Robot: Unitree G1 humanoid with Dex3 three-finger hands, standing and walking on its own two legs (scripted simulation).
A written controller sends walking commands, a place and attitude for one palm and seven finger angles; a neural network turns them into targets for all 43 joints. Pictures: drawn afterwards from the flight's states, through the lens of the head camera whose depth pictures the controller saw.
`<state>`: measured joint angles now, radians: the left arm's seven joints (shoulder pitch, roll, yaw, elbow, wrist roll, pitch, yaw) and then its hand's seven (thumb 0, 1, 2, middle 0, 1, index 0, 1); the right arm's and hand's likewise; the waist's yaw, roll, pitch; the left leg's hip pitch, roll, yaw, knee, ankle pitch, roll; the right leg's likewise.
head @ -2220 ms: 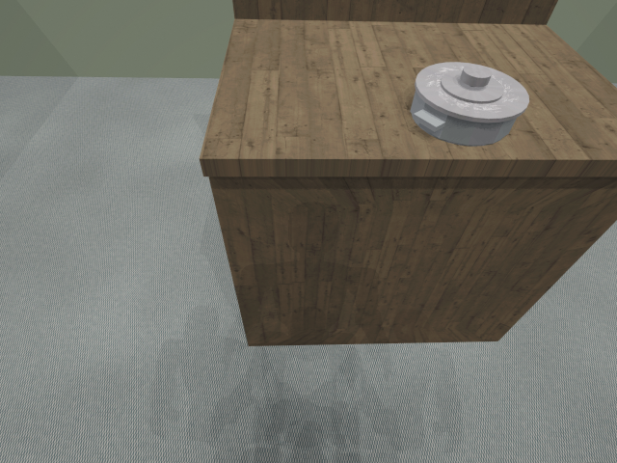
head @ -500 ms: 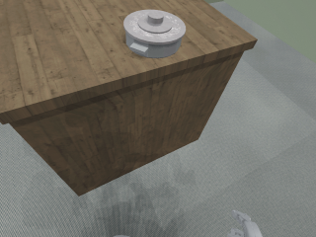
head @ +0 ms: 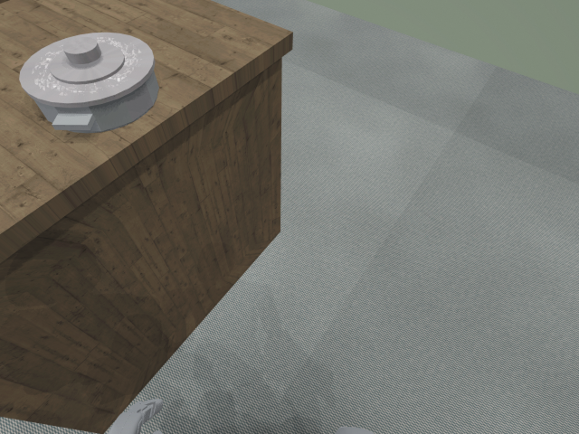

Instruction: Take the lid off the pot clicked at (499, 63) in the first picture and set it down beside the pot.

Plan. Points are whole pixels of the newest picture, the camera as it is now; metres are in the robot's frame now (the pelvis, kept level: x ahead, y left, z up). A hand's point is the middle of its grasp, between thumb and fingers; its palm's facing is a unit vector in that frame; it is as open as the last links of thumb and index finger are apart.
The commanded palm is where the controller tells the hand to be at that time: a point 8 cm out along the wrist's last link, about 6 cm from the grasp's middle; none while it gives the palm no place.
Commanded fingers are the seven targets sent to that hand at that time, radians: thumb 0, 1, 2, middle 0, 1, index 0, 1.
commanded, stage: walk to a spot facing it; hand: left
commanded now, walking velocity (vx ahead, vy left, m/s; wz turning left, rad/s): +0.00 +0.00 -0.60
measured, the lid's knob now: (82, 50) +0.64 +0.33 +0.16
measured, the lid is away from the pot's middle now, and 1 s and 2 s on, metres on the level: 0.00 0.00 0.00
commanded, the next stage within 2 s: none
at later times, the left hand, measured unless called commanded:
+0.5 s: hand out of the picture +0.12 +0.16 -0.16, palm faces -0.21 -0.95 -0.24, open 7.4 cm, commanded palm none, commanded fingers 0.00 0.90 0.90 -0.20 -0.30 -0.20 -0.30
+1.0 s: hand (239, 367) +0.24 +0.08 -0.16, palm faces -0.58 -0.78 -0.25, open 7.4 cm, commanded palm none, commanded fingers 0.00 0.90 0.90 -0.20 -0.30 -0.20 -0.30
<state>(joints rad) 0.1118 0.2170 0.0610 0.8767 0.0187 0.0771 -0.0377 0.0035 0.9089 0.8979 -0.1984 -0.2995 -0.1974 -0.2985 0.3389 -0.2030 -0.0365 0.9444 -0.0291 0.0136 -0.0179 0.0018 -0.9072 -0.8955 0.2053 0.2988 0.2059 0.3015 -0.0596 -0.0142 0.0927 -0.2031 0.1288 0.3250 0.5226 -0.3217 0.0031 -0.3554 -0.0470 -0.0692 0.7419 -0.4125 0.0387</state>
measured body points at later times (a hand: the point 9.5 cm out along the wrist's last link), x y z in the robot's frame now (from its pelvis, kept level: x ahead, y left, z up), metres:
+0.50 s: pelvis +0.02 -0.02 +0.00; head +0.07 -0.04 +0.45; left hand +0.13 +0.21 -0.14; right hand +0.09 -0.30 -0.13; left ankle +0.06 +0.11 -0.70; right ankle -0.01 -0.11 -0.74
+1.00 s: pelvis +0.03 -0.03 -0.01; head +0.06 -0.06 +0.44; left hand +0.27 +0.13 -0.14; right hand -0.09 -0.27 -0.15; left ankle +0.06 +0.10 -0.74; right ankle -0.04 -0.13 -0.73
